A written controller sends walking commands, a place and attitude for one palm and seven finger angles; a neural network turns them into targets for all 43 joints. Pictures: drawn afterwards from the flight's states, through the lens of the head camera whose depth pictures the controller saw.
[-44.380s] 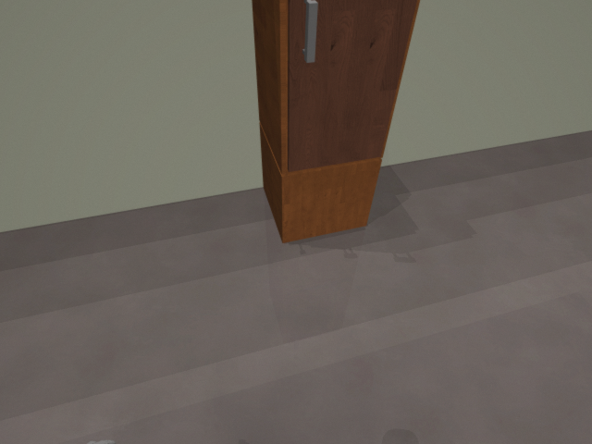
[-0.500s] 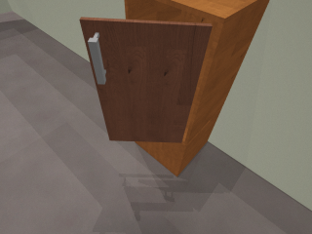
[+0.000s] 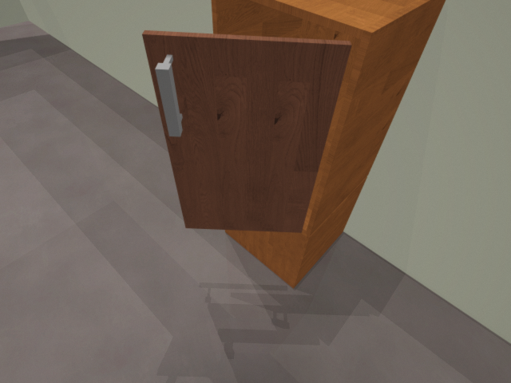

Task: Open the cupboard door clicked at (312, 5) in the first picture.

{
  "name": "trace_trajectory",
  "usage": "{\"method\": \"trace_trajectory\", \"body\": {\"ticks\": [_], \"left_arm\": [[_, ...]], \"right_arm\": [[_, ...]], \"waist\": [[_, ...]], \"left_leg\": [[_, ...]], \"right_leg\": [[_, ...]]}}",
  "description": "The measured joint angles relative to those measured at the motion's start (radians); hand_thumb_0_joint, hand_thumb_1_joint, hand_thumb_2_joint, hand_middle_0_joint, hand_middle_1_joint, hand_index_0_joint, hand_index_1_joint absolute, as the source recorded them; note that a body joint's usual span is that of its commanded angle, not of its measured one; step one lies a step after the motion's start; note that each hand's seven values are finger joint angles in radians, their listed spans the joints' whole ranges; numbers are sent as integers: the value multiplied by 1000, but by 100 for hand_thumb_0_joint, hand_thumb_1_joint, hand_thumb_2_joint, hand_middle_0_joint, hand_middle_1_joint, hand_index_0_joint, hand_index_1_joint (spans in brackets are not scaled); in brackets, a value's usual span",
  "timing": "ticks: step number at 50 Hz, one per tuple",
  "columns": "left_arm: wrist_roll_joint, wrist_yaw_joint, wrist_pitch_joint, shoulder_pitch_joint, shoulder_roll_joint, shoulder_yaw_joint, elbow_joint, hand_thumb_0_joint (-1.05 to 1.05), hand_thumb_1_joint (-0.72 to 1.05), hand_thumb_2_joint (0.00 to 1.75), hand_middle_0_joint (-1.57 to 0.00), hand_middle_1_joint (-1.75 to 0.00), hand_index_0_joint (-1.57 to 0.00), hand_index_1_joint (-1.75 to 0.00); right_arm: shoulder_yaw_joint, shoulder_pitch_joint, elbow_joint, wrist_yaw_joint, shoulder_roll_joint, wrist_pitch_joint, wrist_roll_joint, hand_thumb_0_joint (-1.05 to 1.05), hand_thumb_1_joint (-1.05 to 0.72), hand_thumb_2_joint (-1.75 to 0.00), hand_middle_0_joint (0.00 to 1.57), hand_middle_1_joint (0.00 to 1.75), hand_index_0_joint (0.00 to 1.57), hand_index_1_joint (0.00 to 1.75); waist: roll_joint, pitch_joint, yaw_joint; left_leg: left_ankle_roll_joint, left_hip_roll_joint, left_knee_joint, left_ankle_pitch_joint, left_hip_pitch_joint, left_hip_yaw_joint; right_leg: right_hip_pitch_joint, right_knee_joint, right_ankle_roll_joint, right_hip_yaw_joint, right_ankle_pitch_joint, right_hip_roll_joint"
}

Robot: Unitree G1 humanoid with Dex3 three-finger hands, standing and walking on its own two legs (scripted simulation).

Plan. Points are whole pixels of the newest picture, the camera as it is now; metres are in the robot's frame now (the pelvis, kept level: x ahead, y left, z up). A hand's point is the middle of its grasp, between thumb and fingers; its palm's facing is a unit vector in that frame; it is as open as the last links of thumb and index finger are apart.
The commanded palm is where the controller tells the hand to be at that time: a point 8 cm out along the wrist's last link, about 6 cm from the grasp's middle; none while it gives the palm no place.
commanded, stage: look again from close up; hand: left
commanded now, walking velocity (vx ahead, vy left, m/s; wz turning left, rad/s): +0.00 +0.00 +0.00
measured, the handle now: (172, 96) +0.58 +0.20 +0.14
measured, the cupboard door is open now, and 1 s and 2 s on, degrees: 41 41 41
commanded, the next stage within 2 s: shuffle to correct the standing spot in 0.46 s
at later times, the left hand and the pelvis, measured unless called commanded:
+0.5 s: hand out of the picture +0.07 +0.23 -0.15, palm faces +0.01 -0.96 -0.29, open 7.4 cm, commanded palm none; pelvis -0.01 +0.00 +0.00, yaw +0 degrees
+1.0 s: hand out of the picture -0.03 +0.14 -0.17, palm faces +0.05 -0.99 -0.13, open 7.4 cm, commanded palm none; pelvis +0.04 -0.01 +0.00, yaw -1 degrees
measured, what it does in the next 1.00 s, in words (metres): stands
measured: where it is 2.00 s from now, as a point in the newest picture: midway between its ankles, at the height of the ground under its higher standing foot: outside the picture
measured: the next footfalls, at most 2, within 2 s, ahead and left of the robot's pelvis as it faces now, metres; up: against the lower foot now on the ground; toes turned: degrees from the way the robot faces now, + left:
none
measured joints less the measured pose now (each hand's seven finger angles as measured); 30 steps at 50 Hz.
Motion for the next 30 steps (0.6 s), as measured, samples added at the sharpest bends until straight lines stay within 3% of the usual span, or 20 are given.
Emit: {"method": "trace_trajectory", "body": {"ticks": [6, 16, 30], "left_arm": [[-1, 7, -4, -8, 40, 16, -52, 0, 90, 89, -20, -30, -20, -30], [-9, 1, -19, -124, 117, 20, -103, 0, 91, 89, -20, -30, -20, -30], [-10, -8, -10, -161, 139, 6, -78, 0, 90, 89, -20, -30, -20, -30]], "right_arm": [[-19, -11, -52, -10, -56, -4, 2, 0, -91, -90, 20, 30, 20, 30], [-3, -98, -81, 2, -122, -20, 4, 0, -91, -90, 20, 30, 20, 30], [12, -120, -30, 17, -141, -5, 3, 0, -91, -90, 20, 30, 20, 30]], "waist": [[15, -46, 1], [13, -49, 8], [15, -21, 4]], "left_leg": [[2, 5, 79, -51, -24, -6], [3, 2, 20, -20, 35, 0], [4, -8, -67, 38, 61, 3]], "right_leg": [[-15, 61, 2, -5, -41, 1], [40, 8, 6, 2, -11, 1], [59, -64, 9, 3, 40, -4]]}}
